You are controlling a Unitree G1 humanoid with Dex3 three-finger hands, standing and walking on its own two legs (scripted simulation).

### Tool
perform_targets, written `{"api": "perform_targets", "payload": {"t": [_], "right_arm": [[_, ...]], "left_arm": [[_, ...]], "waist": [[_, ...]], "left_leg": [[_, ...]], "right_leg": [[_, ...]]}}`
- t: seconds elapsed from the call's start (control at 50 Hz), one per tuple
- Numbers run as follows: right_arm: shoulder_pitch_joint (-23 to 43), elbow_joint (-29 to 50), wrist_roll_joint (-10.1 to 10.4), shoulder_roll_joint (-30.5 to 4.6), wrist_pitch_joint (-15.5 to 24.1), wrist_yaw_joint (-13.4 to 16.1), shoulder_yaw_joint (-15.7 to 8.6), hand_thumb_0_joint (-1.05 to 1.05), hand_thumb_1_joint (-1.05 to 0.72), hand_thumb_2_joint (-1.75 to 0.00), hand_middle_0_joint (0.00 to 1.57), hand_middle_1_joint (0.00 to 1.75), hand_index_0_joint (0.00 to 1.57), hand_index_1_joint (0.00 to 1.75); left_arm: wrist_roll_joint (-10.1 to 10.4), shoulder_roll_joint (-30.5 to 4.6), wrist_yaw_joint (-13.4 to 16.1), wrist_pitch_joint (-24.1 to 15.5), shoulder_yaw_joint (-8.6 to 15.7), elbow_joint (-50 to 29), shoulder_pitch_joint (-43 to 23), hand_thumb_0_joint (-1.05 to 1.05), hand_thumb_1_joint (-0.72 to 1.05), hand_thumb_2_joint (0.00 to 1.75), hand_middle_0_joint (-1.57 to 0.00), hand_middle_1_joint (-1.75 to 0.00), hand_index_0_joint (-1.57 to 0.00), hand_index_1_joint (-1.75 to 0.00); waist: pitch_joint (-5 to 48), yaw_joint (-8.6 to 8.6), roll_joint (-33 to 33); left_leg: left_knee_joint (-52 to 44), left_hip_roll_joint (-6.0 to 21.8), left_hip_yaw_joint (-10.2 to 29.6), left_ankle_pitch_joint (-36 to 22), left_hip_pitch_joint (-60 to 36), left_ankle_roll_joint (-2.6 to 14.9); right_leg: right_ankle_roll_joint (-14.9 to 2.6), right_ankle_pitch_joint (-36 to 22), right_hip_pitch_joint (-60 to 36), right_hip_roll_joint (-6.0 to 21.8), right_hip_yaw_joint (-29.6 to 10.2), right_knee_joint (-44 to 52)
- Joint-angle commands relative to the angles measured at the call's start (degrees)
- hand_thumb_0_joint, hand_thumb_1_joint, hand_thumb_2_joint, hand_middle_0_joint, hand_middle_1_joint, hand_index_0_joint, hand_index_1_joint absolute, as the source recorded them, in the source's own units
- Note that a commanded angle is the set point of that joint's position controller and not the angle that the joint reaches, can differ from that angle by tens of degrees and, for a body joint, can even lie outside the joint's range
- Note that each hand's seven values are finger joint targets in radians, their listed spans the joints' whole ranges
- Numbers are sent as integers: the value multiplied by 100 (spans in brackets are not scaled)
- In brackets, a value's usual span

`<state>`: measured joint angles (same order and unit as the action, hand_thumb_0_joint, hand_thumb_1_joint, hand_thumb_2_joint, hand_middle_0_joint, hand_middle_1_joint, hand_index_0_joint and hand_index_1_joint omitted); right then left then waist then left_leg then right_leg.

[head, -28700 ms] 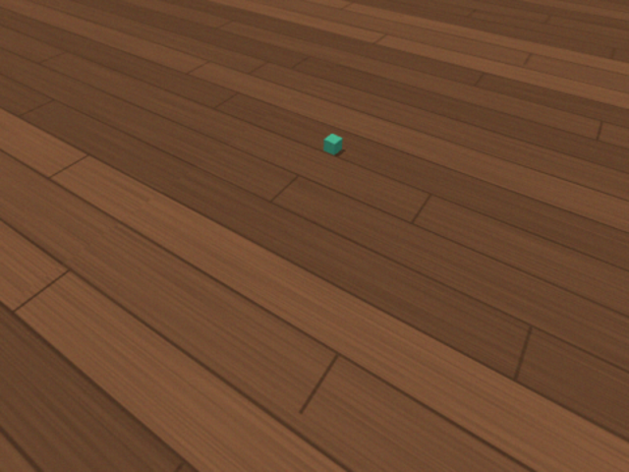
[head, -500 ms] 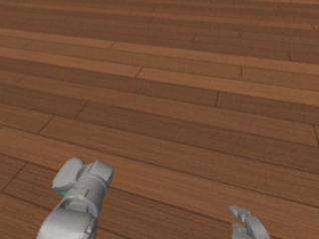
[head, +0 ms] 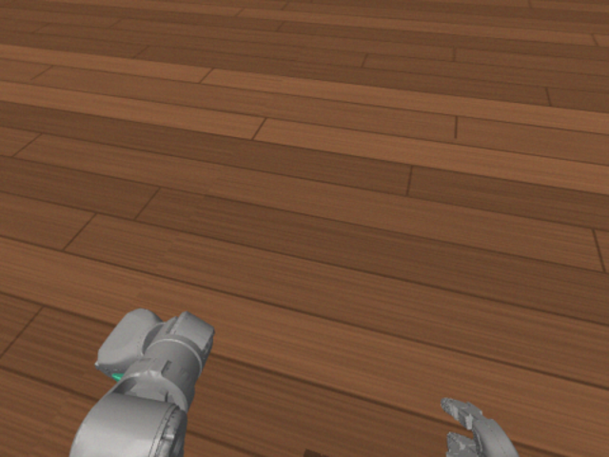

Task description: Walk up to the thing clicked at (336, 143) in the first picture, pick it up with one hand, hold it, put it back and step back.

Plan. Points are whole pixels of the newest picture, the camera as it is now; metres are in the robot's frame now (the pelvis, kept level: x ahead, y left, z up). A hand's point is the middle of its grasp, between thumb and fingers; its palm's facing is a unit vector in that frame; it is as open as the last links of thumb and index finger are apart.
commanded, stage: crouch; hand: left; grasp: from above
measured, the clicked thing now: (156, 372) +0.29 +0.23 -0.08
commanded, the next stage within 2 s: lower in 1.80 s
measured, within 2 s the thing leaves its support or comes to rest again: neither
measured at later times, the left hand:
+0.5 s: hand (181, 397) +0.31 +0.25 -0.27, palm faces -0.12 -0.40 -0.91, open 10.1 cm
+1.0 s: hand (200, 410) +0.34 +0.26 -0.46, palm faces -0.11 -0.43 -0.89, open 10.1 cm
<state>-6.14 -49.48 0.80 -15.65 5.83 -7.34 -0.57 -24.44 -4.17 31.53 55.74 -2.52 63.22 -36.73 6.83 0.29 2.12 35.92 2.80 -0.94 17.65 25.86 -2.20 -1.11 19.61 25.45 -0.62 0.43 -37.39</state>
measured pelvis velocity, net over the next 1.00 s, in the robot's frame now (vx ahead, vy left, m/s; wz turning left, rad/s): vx -0.10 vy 0.02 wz -0.06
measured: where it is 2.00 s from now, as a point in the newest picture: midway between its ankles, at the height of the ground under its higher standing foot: outside the picture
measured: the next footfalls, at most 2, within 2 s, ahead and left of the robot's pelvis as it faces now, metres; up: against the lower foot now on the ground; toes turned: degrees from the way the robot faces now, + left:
none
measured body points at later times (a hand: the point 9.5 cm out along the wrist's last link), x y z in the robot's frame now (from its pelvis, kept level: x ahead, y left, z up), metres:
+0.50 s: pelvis -0.06 +0.01 -0.15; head +0.09 +0.03 +0.27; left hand +0.31 +0.26 -0.22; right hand +0.02 -0.25 -0.29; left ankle +0.00 +0.15 -0.72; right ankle -0.01 -0.10 -0.72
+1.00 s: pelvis -0.10 +0.02 -0.32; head +0.11 +0.03 +0.07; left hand +0.34 +0.28 -0.41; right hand -0.07 -0.25 -0.46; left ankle +0.00 +0.15 -0.72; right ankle -0.01 -0.10 -0.72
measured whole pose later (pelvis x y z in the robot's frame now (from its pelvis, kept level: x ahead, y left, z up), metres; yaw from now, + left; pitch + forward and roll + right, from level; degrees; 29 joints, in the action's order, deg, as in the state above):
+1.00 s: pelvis -0.10 +0.02 -0.32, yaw -4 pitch +38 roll -4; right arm -7.2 -53.2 -7.1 -15.3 8.7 -12.0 -0.3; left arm -29.4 -25.9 41.1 29.9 17.3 88.8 -61.6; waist 11.4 10.7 2.7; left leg 117.0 3.3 4.3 36.1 119.1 -1.3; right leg 0.0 36.9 116.4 -1.3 2.8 -115.3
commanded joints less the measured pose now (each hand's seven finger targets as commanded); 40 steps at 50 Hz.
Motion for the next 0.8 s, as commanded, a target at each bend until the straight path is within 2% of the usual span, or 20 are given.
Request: {"api": "perform_targets", "payload": {"t": [0.0,0.04,0.06,0.14,0.16,0.2,0.22,0.28,0.3,0.36,0.38,0.4,0.42,0.44,0.52,0.6,0.62,0.68,0.72,0.78], "right_arm": [[179,518,-12,-726,273,-2,-276,0,-85,-89,20,30,20,30],[50,394,-60,-729,328,-8,-311,0,-85,-89,20,30,20,30],[-8,342,-105,-728,331,-17,-331,0,-85,-89,20,30,20,30],[-243,233,-274,-724,436,-61,-374,0,-85,-89,20,30,20,30],[-312,210,-336,-697,480,-103,-377,0,-86,-89,20,30,20,30],[-280,199,-455,-698,534,-161,-388,0,-86,-89,20,30,20,30],[-287,236,-499,-692,553,-182,-386,0,-87,-89,20,30,20,30],[-175,341,-632,-767,531,-235,-421,0,-87,-89,20,30,20,30],[-204,334,-650,-803,513,-238,-410,0,-87,-89,20,30,20,30],[-307,266,-669,-985,447,-224,-420,0,-88,-89,20,30,20,30],[-327,235,-676,-1010,432,-223,-391,0,-88,-89,20,30,20,30],[-418,257,-693,-1068,427,-231,-414,0,-88,-90,20,30,20,30],[-463,189,-687,-1127,404,-223,-427,0,-88,-90,20,30,20,30],[-573,107,-710,-1142,393,-220,-437,0,-88,-90,20,30,20,30],[-702,-5,-750,-1191,376,-190,-409,0,-89,-90,20,30,20,30],[-797,-152,-772,-1194,334,-173,-351,0,-90,-90,20,30,20,30],[-880,-149,-768,-1166,323,-191,-341,0,-90,-90,20,30,20,30],[-892,-138,-763,-1202,304,-223,-344,0,-90,-90,20,30,20,30],[-863,-109,-775,-1152,295,-269,-324,0,-90,-90,20,30,20,30],[-844,-104,-729,-1157,328,-323,-329,0,-90,-91,20,30,20,30]], "left_arm": [[-343,-836,346,-360,-16,-358,-2093,0,53,89,-87,-77,-87,-77],[-413,-1065,473,-532,123,-145,-2170,0,53,83,-85,-78,-86,-77],[-459,-940,545,-639,98,-70,-2220,0,54,83,-86,-76,-87,-76],[-626,-1269,968,-986,400,423,-2613,0,53,85,-85,-79,-86,-78],[-606,-1131,1082,-1057,432,492,-2754,0,52,85,-84,-81,-85,-80],[-578,-1275,1352,-1140,717,875,-2765,0,49,82,-82,-81,-84,-80],[-479,-1164,1458,-1214,766,923,-2847,0,49,80,-83,-79,-85,-78],[-295,-1403,1727,-1378,1198,1226,-3005,0,50,77,-86,-72,-87,-72],[-199,-1481,1769,-1467,1303,1223,-3089,0,49,78,-87,-72,-87,-72],[-165,-1540,1781,-1699,1345,1209,-3531,0,53,80,-92,-70,-91,-71],[-217,-1745,1789,-1768,1419,1265,-3698,0,54,79,-93,-68,-92,-70],[-189,-1512,1734,-1876,1216,1119,-3869,0,57,81,-94,-73,-94,-73],[-301,-1837,1733,-1941,1358,1215,-3907,0,59,77,-96,-72,-96,-72],[-284,-1755,1714,-2036,1319,1199,-3986,0,61,77,-98,-71,-98,-71],[-403,-2258,1754,-2262,1510,1343,-4280,0,61,73,-101,-68,-101,-68],[-568,-2699,1641,-2405,1600,1513,-4448,0,68,73,-108,-65,-107,-66],[-602,-2850,1576,-2445,1666,1474,-4455,0,70,73,-110,-63,-109,-64],[-624,-2893,1454,-2477,1660,1590,-4494,0,75,71,-117,-56,-115,-58],[-719,-2932,1333,-2502,1576,1502,-4556,0,75,73,-116,-59,-115,-61],[-637,-3028,1197,-2540,1617,1454,-4718,0,76,68,-118,-51,-116,-54]], "waist": [[1456,222,-866],[1603,244,-713],[1656,312,-650],[2004,342,-321],[2090,424,-371],[2149,312,-264],[2249,352,-222],[2612,247,-89],[2700,300,-80],[2982,547,-119],[3092,577,-96],[3266,725,-101],[3427,701,-46],[3519,776,-28],[3876,808,305],[4113,934,525],[4165,876,605],[4391,837,919],[4393,920,1021],[4326,1002,966]], "left_leg": [[170,-278,-267,-1298,-131,248],[412,-265,-269,-1270,200,213],[617,-255,-282,-1274,302,200],[1478,-224,-260,-1102,1080,91],[1680,-199,-212,-1028,1311,84],[2135,-209,-185,-822,1894,39],[2318,-214,-155,-743,2063,20],[2877,-230,-108,-614,2639,-31],[3025,-218,-69,-476,2792,-41],[3611,-213,12,-191,3323,-29],[3834,-212,47,-89,3525,-22],[4042,-203,64,-150,3614,-21],[4199,-192,91,-79,3741,-30],[4319,-157,139,-27,3768,-56],[4917,-161,189,513,4291,-63],[5440,-136,251,752,4776,-53],[5572,-119,249,691,4863,-58],[5823,-83,320,728,4926,-86],[5989,-108,322,943,5127,-51],[6292,-101,358,1206,5467,34]], "right_leg": [[156,-2476,-486,-2,-170,264],[123,-2466,-306,4,-196,-13],[139,-2519,-80,-2,-226,-178],[90,-2019,861,-46,-231,-1050],[80,-1893,1117,-62,-204,-1284],[44,-1442,1633,-82,-173,-1694],[34,-1320,1830,-90,-170,-1870],[2,-1003,2348,-116,-90,-2379],[-16,-833,2628,-142,-30,-2571],[4,-508,3432,-195,26,-3026],[11,-387,3683,-206,38,-3200],[14,-461,3896,-209,92,-3402],[14,-354,4035,-204,88,-3528],[11,-303,4257,-200,176,-3736],[-16,385,5104,-183,205,-4239],[-14,643,5829,-196,300,-4753],[-14,581,5888,-175,306,-4900],[-74,551,6320,-159,441,-5389],[-74,774,6528,-158,436,-5509],[-49,1066,6931,-149,408,-5666]]}}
